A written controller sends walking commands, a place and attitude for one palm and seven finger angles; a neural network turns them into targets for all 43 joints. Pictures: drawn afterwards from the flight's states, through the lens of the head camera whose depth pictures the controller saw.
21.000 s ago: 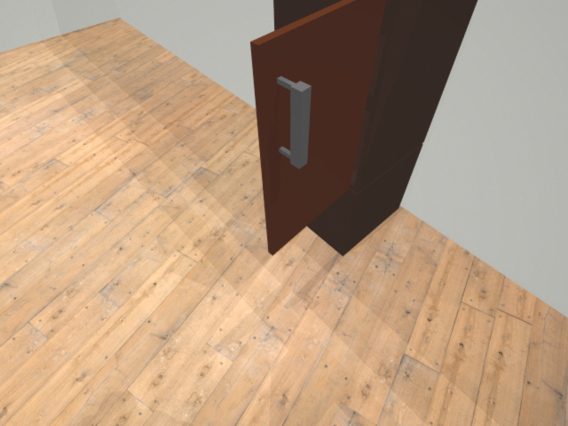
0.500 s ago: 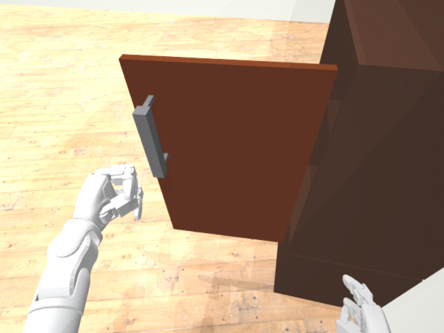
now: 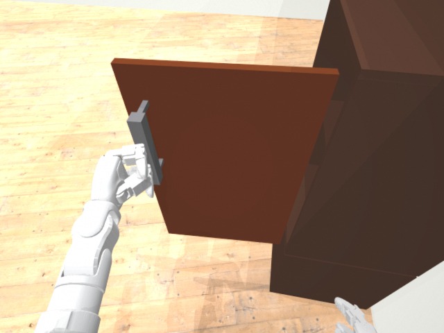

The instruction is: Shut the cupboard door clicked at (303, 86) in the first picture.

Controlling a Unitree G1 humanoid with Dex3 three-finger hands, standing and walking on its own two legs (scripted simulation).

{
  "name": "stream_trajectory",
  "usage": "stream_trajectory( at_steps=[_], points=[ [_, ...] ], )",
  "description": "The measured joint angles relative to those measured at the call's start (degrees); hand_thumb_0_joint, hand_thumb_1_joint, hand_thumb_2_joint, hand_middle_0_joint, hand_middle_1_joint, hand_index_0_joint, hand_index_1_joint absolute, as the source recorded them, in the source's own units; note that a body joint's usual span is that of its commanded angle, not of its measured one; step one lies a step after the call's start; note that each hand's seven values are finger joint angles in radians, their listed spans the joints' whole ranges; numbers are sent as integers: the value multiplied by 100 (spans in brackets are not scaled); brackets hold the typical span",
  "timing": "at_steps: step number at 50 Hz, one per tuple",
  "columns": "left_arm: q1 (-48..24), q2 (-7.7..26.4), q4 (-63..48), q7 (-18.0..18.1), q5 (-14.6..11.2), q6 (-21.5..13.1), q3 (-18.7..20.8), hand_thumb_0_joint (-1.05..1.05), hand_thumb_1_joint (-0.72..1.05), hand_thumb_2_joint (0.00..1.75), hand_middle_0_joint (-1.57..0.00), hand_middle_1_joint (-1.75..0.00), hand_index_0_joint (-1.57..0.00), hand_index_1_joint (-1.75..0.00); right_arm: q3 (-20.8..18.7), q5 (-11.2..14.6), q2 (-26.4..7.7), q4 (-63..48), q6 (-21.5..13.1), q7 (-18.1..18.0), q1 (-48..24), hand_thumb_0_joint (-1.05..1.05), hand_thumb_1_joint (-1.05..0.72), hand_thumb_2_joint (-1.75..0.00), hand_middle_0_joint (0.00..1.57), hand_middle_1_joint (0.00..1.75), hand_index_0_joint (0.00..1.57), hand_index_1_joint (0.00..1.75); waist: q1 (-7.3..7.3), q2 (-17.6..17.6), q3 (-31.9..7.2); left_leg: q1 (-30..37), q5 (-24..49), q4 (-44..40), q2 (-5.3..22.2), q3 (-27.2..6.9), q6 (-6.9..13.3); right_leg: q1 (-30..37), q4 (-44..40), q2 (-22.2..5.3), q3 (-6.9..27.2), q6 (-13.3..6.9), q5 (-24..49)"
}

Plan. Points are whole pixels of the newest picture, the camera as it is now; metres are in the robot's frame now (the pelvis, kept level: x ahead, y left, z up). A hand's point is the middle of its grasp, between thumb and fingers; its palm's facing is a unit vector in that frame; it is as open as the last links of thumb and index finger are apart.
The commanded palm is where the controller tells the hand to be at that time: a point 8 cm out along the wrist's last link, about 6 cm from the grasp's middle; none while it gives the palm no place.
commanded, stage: bring the fist close to the handle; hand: left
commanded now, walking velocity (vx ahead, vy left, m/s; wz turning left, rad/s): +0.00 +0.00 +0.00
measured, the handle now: (150, 144) +0.44 +0.16 +0.11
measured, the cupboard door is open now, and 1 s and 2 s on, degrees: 94 83 66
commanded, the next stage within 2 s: push the door shut along its arc in 0.16 s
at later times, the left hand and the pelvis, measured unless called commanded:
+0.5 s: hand (151, 172) +0.36 +0.15 +0.11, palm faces -0.07 -1.00 -0.06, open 2.9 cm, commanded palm +0.35 +0.19 +0.11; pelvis -0.01 -0.02 +0.00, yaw +2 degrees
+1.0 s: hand (159, 152) +0.41 +0.14 +0.11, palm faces -0.19 -0.98 -0.06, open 3.4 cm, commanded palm +0.41 +0.17 +0.11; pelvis -0.03 -0.01 -0.01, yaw +2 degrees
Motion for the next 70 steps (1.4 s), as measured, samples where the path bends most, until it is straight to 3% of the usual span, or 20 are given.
stream_trajectory(
  at_steps=[9, 17, 30, 44, 53, 70],
  points=[
    [-9, 121, 156, -155, -79, 268, -54, 1, 90, 90, -130, -150, -130, -150, -8, 72, -93, -67, 114, -89, -212, 2, -91, -90, 20, 30, 20, 30, 17, 51, 86, 28, 43, 19, 12, -103, -23, 91, -58, 10, -108, -37, 49],
    [-469, 175, 541, -183, -86, 13, -9, 2, 90, 90, -130, -150, -130, -150, 70, 64, -50, -61, 93, -128, -362, 2, -91, -90, 20, 30, 20, 30, -7, -4, 117, -7, 87, 22, 23, -125, -68, 40, -15, 17, -135, -86, 64],
    [-1577, 529, 2015, -769, -152, -159, 138, -2, 89, 94, -130, -150, -130, -150, 73, 96, -156, 93, 249, -162, -120, 1, -91, -90, 20, 30, 20, 30, -110, -3, 173, -283, 126, 120, 25, -204, -118, -219, 96, 13, -225, -147, 63],
    [-2635, 832, 3539, -1294, -162, -662, 238, 0, 95, 99, -130, -150, -130, -150, 21, 69, -268, 306, 263, -170, 144, 1, -91, -90, 20, 30, 20, 30, -307, -41, 151, -608, 113, 300, 28, -208, -109, -528, 247, 9, -243, -149, 63],
    [-3392, 902, 4378, -1432, -138, -882, 149, 1, 102, 103, -130, -150, -130, -150, 23, -7, -274, 438, 183, -138, 247, 1, -91, -90, 20, 30, 20, 30, -414, -45, 121, -942, 110, 450, -28, -206, -60, -855, 410, -54, -254, -104, 43],
    [-4503, 1238, 5256, -1868, -12, -835, 278, 0, 105, 105, -130, -150, -130, -150, -17, -175, -318, 580, 118, -87, 601, 1, -91, -90, 20, 30, 20, 30, -724, -57, -12, -1660, -64, 829, -27, -149, 33, -1533, 678, -59, -214, -21, -54]
  ],
)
